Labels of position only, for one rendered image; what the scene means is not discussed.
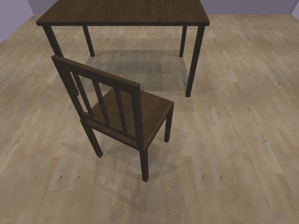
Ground chair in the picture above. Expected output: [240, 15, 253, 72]
[51, 55, 174, 182]

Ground table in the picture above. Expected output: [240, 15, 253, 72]
[36, 0, 210, 97]

